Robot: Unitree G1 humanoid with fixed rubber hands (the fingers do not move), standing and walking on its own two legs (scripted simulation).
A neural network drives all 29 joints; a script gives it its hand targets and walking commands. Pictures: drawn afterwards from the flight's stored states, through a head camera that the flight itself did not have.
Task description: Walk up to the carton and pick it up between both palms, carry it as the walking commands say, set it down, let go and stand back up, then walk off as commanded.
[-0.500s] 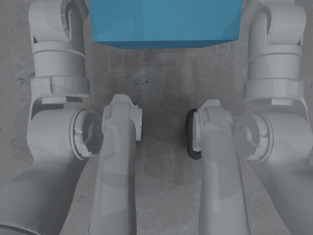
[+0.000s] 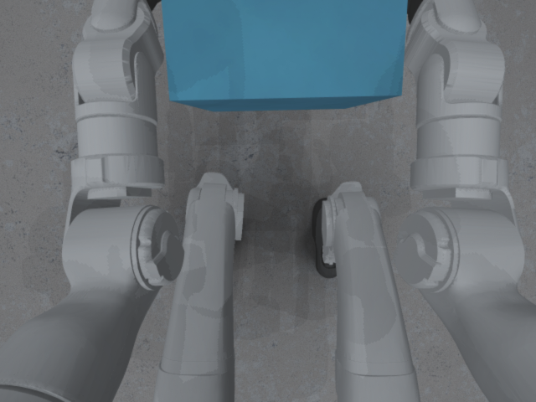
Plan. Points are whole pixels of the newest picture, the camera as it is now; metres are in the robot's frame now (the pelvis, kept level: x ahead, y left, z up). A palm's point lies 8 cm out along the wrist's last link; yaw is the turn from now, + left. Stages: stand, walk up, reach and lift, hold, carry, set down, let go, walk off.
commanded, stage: reach and lift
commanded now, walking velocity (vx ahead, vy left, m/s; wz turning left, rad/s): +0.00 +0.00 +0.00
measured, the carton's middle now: out of the picture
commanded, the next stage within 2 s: none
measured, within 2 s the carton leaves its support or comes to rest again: neither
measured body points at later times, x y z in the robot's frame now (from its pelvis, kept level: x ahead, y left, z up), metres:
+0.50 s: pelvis +0.01 +0.00 +0.06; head +0.30 +0.03 +0.39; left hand +0.52 +0.18 -0.01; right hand +0.53 -0.13 -0.01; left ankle +0.16 +0.14 -0.51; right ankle +0.14 -0.14 -0.51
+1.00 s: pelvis +0.02 +0.00 +0.12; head +0.28 +0.02 +0.48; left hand +0.49 +0.17 +0.05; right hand +0.50 -0.14 +0.06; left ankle +0.16 +0.14 -0.51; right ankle +0.14 -0.14 -0.51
